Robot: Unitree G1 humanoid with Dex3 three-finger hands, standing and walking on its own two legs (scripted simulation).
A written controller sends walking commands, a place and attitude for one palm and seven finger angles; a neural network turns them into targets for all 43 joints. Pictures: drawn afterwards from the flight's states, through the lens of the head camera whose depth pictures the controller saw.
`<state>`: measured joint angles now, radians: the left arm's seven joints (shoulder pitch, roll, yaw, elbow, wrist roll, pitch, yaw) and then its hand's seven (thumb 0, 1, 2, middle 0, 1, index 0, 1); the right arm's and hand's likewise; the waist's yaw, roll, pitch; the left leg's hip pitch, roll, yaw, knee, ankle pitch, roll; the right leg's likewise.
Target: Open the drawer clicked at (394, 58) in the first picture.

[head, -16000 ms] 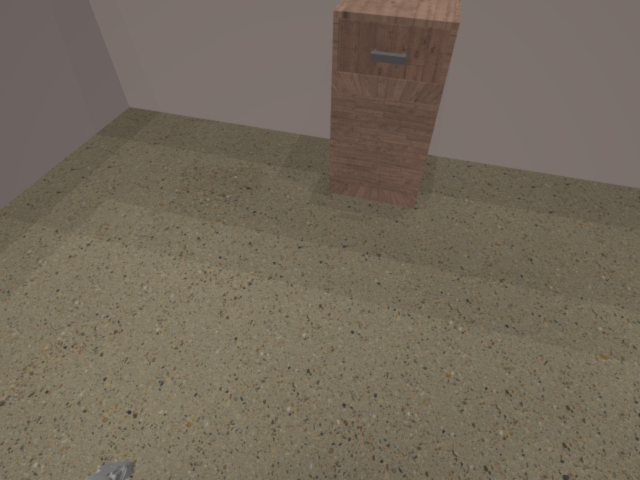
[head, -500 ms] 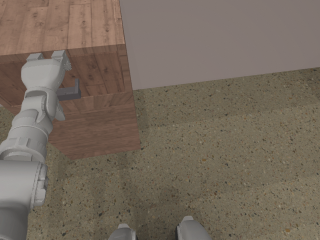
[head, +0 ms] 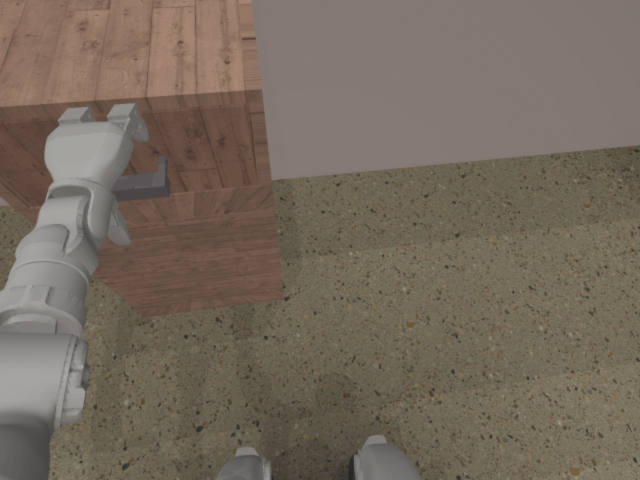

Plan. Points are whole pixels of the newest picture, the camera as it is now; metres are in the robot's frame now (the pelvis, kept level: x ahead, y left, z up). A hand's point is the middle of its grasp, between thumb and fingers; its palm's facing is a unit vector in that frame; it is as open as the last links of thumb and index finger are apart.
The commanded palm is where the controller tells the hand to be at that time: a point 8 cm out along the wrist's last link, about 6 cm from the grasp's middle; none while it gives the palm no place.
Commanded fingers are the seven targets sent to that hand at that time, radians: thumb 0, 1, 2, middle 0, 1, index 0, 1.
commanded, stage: move the hooked fingers above the handle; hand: left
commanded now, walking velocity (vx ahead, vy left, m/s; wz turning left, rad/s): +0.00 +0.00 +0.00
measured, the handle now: (125, 176) +0.54 +0.26 -0.02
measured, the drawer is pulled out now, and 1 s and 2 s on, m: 0.00 0.00 0.00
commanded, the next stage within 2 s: lift the fingers back up to retry in 0.46 s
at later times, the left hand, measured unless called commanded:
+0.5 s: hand (108, 196) +0.47 +0.24 +0.03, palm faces -0.05 -0.02 -1.00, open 13.8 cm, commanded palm +0.47 +0.25 +0.10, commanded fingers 0.00 -0.50 0.30 -0.30 -1.20 -0.30 -1.20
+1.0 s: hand (113, 177) +0.49 +0.24 +0.04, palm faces -0.10 -0.03 -0.99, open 13.8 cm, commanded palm +0.48 +0.25 +0.10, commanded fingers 0.00 -0.50 0.30 -0.30 -1.20 -0.30 -1.20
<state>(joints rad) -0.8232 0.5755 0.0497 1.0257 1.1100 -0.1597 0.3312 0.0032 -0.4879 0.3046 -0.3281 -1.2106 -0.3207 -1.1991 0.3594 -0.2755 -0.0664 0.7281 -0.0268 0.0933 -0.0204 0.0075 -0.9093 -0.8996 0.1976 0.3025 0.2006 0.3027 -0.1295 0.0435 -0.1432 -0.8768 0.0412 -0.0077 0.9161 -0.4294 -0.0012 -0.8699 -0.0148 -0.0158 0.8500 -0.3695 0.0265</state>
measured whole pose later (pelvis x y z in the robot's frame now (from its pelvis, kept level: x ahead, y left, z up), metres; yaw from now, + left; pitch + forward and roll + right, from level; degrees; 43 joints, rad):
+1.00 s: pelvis +0.00 +0.00 +0.01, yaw -1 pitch +21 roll -1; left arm -0.81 0.62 0.07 1.05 1.10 -0.19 0.23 0.00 -0.49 0.30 -0.32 -1.20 -0.32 -1.21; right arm 0.40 -0.27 -0.05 0.71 -0.01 0.11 -0.04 0.01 -0.91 -0.90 0.20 0.30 0.20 0.30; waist -0.14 0.05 -0.13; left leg -0.81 0.05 0.02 0.86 -0.41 0.00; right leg -0.82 -0.01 0.01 0.81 -0.35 0.02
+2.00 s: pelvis +0.01 +0.00 +0.01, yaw -1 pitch +20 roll -1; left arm -0.79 0.57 0.03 1.05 1.08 -0.09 0.25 0.00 -0.49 0.30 -0.32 -1.21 -0.33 -1.20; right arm 0.37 -0.26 -0.06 0.72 -0.01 0.12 -0.02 0.01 -0.91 -0.90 0.20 0.30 0.20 0.30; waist -0.12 0.05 -0.14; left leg -0.77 0.04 0.01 0.83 -0.41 0.00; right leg -0.77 -0.01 0.01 0.78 -0.35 0.03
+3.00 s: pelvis +0.00 +0.00 +0.01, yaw +1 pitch +18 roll -1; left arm -0.74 0.52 -0.05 1.00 1.06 -0.12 0.22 0.00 -0.49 0.30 -0.32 -1.20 -0.32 -1.20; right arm 0.33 -0.27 -0.07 0.71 0.00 0.09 -0.04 0.01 -0.91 -0.90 0.20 0.30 0.20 0.30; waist -0.09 0.04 -0.12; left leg -0.73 0.03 -0.01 0.82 -0.40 -0.01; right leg -0.73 -0.02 -0.01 0.77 -0.35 0.02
